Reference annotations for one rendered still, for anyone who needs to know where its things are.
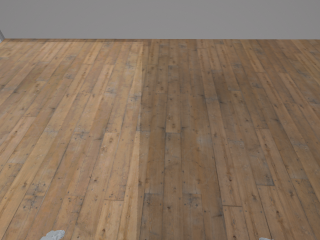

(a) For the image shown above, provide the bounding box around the robot left hand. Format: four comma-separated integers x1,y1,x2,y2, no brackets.
40,230,65,240

